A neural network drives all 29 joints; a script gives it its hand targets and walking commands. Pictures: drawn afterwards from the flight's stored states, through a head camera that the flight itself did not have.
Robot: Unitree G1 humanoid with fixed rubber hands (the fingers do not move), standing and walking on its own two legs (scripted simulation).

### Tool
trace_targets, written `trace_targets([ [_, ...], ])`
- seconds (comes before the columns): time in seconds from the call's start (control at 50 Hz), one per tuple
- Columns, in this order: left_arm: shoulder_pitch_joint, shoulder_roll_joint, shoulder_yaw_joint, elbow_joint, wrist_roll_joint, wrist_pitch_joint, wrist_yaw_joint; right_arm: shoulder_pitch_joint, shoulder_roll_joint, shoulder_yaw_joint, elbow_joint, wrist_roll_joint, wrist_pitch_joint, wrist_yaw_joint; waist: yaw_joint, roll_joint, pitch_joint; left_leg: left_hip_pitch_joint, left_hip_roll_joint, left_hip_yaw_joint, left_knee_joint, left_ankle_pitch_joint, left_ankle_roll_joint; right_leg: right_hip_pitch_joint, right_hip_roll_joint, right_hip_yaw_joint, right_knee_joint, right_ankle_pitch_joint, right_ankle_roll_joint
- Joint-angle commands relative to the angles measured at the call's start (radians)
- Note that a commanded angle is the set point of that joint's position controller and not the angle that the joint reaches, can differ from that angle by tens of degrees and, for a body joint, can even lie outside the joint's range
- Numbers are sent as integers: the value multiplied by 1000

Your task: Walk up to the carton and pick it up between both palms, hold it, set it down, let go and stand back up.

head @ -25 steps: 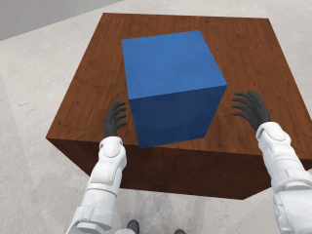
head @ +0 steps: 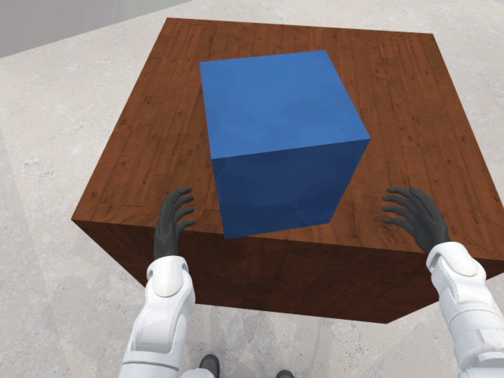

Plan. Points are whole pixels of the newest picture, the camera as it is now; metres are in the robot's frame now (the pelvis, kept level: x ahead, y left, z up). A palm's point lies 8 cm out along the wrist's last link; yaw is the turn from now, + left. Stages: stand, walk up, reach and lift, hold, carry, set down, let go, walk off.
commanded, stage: set down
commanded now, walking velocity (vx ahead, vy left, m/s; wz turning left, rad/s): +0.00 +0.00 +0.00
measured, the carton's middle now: (271, 151) +0.47 +0.03 +0.04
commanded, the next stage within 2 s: none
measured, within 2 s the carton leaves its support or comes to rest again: neither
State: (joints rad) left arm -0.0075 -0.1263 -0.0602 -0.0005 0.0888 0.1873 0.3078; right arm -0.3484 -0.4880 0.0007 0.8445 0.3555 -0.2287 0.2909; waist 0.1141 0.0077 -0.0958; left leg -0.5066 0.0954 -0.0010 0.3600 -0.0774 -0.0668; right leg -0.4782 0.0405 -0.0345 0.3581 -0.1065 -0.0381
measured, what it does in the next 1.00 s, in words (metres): stands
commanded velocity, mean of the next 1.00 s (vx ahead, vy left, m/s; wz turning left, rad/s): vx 0.00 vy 0.00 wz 0.00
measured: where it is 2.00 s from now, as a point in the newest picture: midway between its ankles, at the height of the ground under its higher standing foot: outside the picture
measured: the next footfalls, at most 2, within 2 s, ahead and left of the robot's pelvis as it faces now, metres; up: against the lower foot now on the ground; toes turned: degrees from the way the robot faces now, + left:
none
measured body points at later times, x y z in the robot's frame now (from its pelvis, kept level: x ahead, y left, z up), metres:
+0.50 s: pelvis +0.00 +0.00 +0.00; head +0.07 +0.00 +0.45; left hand +0.25 +0.17 +0.04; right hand +0.33 -0.26 +0.00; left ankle +0.05 +0.16 -0.74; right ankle +0.03 -0.10 -0.74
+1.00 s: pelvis +0.01 +0.00 +0.00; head +0.08 +0.00 +0.44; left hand +0.23 +0.17 +0.02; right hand +0.30 -0.26 -0.02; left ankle +0.05 +0.16 -0.74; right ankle +0.03 -0.10 -0.74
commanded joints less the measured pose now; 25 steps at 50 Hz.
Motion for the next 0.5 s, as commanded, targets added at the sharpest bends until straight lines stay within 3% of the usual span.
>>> trace_targets([
  [0.0, -113, -58, -70, -315, -96, -48, 13, -103, -331, -100, -251, 36, -85, 24, -107, -209, -426, 452, -44, -18, 37, 95, 83, 243, 10, 26, -45, 33, -25],
  [0.04, -100, -62, -75, -312, -104, -46, 15, -88, -328, -100, -262, 36, -85, 29, -104, -224, -406, 432, -46, -15, 39, 65, 87, 235, 5, 32, -46, 1, -22],
  [0.06, -54, -72, -92, -333, -105, -43, 17, -41, -346, -116, -256, 40, -86, 31, -126, -220, -394, 453, -46, -22, 36, 67, 83, 239, 4, 26, -50, 8, -23],
  [0.12, -39, -65, -83, -337, -103, -46, 16, -35, -334, -107, -296, 39, -88, 31, -112, -242, -395, 428, -51, -13, 47, 53, 89, 248, -1, 40, -44, 9, -17],
  [0.16, -5, -70, -103, -347, -103, -36, 19, 7, -344, -120, -271, 45, -84, 35, -134, -224, -378, 437, -48, -22, 44, 50, 86, 249, 0, 38, -44, 1, -24],
  [0.18, -20, -69, -95, -346, -100, -34, 19, -4, -343, -117, -275, 45, -85, 36, -126, -221, -378, 428, -49, -18, 43, 31, 88, 245, -1, 40, -47, -26, -24],
  [0.32, 82, -65, -118, -422, -97, -31, 20, 103, -362, -122, -298, 68, -90, 45, -147, -201, -360, 454, -56, -21, 56, 76, 82, 258, 7, 34, -34, 49, -22],
  [0.48, 129, -51, -130, -404, -105, -34, 13, 179, -341, -132, -336, 66, -77, 46, -163, -209, -323, 438, -64, -12, 59, 27, 81, 242, -2, 42, -48, -21, -16],
])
